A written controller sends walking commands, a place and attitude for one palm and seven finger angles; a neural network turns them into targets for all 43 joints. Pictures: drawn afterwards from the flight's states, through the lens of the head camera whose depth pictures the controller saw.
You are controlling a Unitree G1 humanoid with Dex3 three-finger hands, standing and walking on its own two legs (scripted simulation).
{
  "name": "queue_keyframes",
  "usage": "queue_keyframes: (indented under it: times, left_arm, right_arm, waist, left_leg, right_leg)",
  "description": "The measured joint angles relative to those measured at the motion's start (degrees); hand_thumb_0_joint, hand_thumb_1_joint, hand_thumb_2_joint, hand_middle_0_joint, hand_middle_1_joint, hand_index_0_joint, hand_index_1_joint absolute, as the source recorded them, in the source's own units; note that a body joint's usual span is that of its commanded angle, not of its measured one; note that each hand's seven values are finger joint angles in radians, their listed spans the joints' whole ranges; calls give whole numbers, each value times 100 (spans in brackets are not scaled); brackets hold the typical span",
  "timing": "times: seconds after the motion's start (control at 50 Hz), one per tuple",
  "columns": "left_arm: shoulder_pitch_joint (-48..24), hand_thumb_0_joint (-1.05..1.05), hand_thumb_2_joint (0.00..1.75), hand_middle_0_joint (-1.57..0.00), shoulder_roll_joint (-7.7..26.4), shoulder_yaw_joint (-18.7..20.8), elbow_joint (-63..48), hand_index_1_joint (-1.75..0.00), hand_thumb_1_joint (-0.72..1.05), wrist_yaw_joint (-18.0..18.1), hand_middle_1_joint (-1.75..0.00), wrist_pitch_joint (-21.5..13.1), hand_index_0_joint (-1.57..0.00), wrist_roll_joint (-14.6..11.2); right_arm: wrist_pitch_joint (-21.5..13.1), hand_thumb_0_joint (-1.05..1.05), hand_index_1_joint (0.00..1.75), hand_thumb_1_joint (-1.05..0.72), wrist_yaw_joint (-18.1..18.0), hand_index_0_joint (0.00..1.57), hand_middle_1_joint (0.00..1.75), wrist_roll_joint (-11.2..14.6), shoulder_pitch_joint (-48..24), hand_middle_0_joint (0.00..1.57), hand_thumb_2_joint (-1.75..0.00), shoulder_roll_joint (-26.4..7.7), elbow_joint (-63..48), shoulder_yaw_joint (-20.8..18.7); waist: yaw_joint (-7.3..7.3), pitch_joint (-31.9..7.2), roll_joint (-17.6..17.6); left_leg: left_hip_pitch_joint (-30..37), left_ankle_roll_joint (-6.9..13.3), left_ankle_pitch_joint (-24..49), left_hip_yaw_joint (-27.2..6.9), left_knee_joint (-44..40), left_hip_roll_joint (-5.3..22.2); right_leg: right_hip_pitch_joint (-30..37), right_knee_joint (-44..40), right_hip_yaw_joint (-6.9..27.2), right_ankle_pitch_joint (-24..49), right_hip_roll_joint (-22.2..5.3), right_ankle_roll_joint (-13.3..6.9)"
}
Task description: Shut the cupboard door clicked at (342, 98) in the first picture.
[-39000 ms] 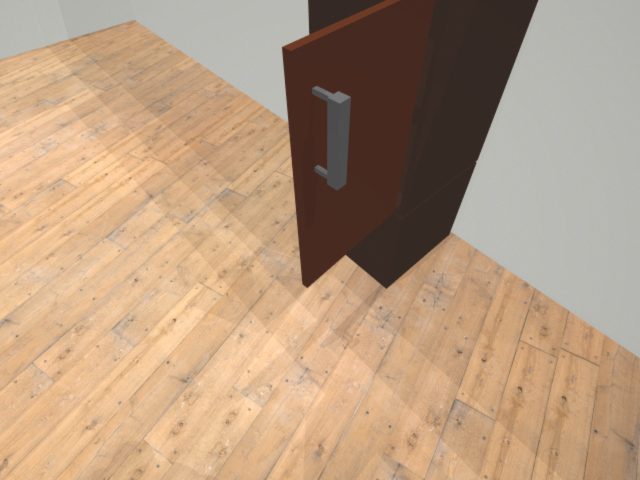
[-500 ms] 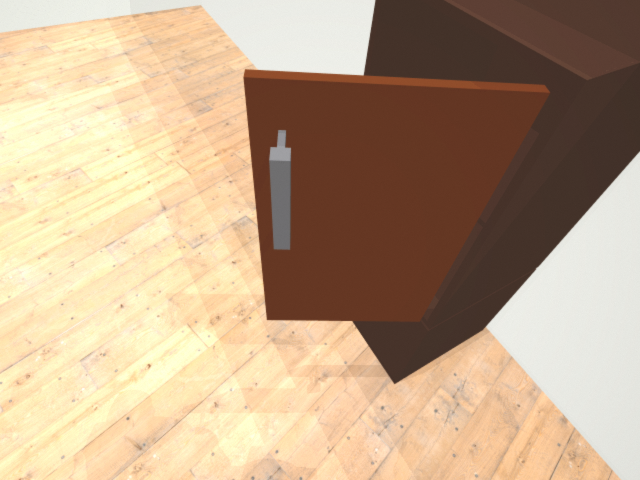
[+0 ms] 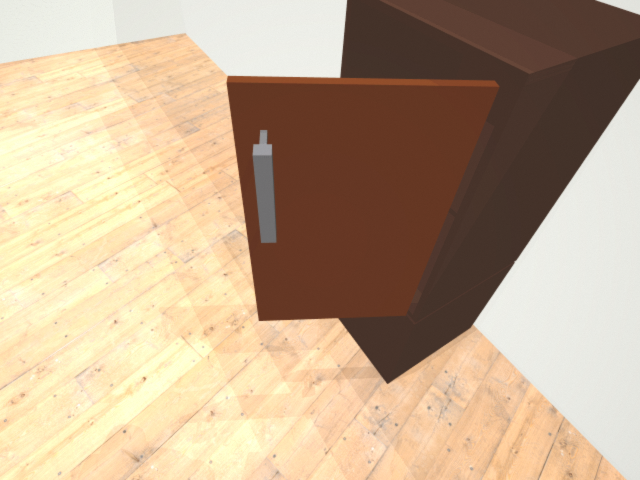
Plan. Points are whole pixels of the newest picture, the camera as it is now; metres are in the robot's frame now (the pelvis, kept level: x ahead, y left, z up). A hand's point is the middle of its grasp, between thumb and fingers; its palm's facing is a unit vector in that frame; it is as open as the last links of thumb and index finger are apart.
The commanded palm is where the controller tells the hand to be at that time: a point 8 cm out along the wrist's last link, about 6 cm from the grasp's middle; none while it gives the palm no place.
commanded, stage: come to a stop and stand still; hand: left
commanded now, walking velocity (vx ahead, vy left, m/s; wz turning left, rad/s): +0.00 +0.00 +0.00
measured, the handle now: (266, 188) +0.50 +0.11 +0.09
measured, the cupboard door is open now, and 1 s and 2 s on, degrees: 61 61 61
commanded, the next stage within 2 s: look again from close up in 0.14 s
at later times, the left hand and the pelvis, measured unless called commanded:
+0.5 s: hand out of the picture +0.00 +0.18 -0.18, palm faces +0.04 -0.97 -0.22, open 7.4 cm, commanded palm none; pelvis +0.01 +0.00 -0.01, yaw +1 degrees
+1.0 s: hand out of the picture +0.06 +0.17 -0.18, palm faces +0.00 -0.98 -0.21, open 7.4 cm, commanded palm none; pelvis +0.04 -0.01 -0.01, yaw +0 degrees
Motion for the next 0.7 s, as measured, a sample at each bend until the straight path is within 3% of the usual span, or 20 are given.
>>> queue_keyframes:
  times: [0.24, 0.36, 0.52, 0.7]
  left_arm:
    - [283, 0, 90, -20, -160, -15, 168, -30, 91, 26, -30, -39, -20, -4]
    - [275, 0, 90, -20, -190, -103, -70, -30, 91, 57, -30, -200, -20, 52]
    - [178, 0, 90, -20, 10, -51, -295, -30, 91, 61, -30, -215, -20, 46]
    - [-140, 0, 90, -20, 266, -23, -451, -30, 91, 45, -30, -223, -20, 20]
  right_arm:
    - [-61, 1, 30, -91, -42, 20, 30, 22, -118, 20, -90, 114, -71, -5]
    - [-102, 1, 30, -92, 36, 20, 30, -55, -201, 20, -90, -51, -450, 2]
    - [-141, 3, 30, -94, 48, 20, 30, -36, -276, 20, -90, -263, -570, -11]
    - [-242, 1, 30, -92, 59, 20, 30, -22, -535, 20, -90, -329, -538, 59]
  waist:
    - [52, 26, 39]
    - [9, -27, 352]
    - [54, -265, 418]
    - [81, -174, 257]
  left_leg:
    - [-94, -26, -37, -28, 88, 47]
    - [-578, 13, -449, -146, 913, 88]
    - [-457, 57, -585, -29, 898, -53]
    - [-267, -3, -586, 14, 704, -10]
  right_leg:
    - [-59, 20, -24, -11, 47, -35]
    - [-344, 519, -151, -296, 88, -40]
    - [-391, 822, -39, -578, -63, 18]
    - [-241, 661, 13, -576, -20, -31]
